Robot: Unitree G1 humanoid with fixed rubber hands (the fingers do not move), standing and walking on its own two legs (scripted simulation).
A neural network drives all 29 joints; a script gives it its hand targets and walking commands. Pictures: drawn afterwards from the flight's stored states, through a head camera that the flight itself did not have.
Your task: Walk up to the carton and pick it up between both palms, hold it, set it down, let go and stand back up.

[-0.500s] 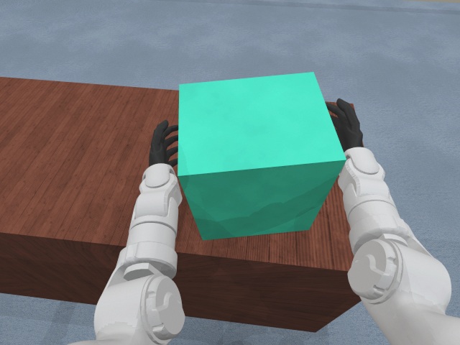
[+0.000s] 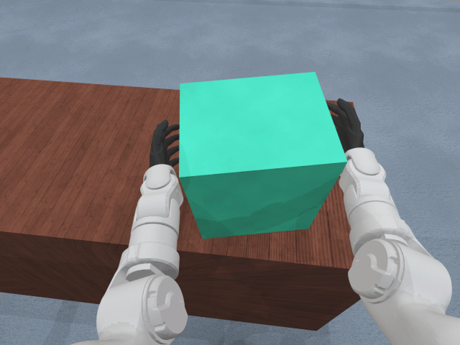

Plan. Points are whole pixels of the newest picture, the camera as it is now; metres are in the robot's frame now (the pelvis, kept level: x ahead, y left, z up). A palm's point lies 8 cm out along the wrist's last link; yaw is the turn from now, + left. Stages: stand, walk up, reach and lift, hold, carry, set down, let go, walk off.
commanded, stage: set down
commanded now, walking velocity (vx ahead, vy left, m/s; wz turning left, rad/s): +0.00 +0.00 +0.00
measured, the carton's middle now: (252, 165) +0.46 -0.01 +0.04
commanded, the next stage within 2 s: none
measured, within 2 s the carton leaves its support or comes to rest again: rests again in 1.10 s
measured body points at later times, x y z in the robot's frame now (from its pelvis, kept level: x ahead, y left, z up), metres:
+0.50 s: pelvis +0.00 +0.00 +0.00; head +0.06 +0.00 +0.45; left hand +0.43 +0.16 +0.08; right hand +0.47 -0.17 +0.11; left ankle -0.02 +0.16 -0.74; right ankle +0.00 -0.10 -0.74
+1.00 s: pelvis +0.00 +0.00 +0.00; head +0.07 +0.00 +0.45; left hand +0.44 +0.15 +0.08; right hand +0.47 -0.18 +0.11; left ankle -0.02 +0.16 -0.74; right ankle +0.00 -0.10 -0.74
